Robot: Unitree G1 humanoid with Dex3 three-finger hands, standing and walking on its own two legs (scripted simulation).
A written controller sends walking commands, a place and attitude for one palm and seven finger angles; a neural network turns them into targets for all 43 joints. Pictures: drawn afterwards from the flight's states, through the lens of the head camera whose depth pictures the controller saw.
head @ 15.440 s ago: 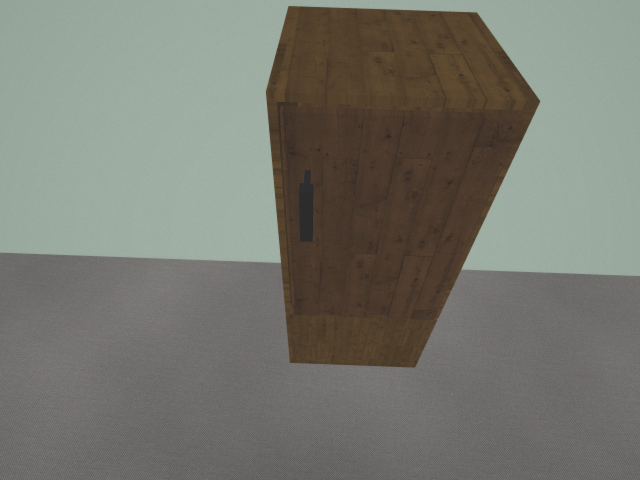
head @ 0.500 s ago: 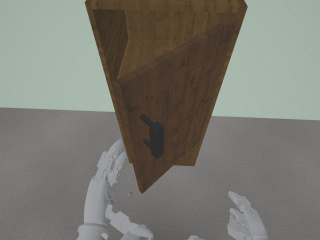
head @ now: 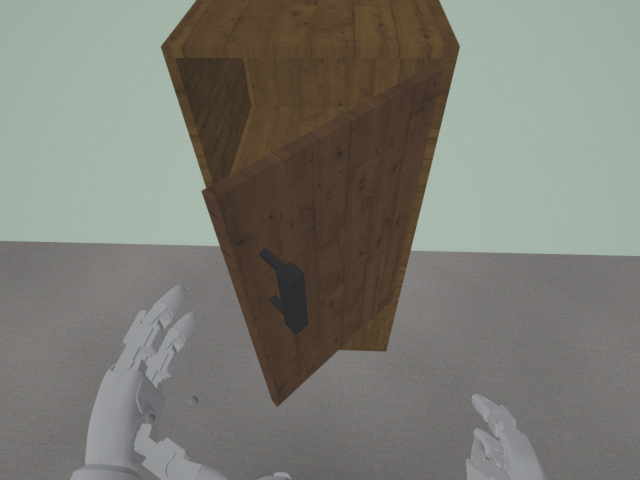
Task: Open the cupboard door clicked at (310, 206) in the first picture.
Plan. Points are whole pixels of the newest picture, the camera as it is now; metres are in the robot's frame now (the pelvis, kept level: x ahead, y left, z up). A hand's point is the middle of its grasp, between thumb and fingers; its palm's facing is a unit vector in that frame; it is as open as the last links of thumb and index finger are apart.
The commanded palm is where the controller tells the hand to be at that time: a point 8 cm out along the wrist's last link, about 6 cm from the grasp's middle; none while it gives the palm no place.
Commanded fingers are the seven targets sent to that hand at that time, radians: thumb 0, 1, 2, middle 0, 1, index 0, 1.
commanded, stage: draw the hand back to the body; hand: left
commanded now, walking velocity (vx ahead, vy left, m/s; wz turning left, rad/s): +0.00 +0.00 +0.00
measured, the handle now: (283, 290) +0.34 +0.07 +0.06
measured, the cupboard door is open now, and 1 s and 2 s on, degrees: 46 46 46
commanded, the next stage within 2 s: step back with the hand held close in 1.26 s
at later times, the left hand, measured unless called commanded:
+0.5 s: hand (83, 369) +0.20 +0.22 +0.15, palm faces +0.24 -0.91 -0.34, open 13.6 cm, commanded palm +0.16 +0.27 +0.18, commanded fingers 0.00 0.27 0.63 -0.18 -0.30 -0.18 -0.30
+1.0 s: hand out of the picture +0.21 +0.29 +0.23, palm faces +0.45 -0.80 -0.39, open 8.0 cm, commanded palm +0.16 +0.33 +0.23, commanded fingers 0.00 0.90 0.90 -0.20 -0.30 -0.20 -0.30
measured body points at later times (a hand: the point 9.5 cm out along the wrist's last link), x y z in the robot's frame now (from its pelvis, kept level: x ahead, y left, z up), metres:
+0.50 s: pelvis +0.01 +0.02 +0.05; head +0.00 +0.00 +0.50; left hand +0.18 +0.27 +0.17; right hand +0.20 -0.20 -0.03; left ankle +0.02 +0.09 -0.68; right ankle -0.02 -0.07 -0.68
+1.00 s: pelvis +0.02 +0.03 +0.07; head +0.00 +0.01 +0.51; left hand +0.18 +0.33 +0.25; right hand +0.20 -0.19 -0.02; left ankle +0.02 +0.09 -0.68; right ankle -0.02 -0.07 -0.68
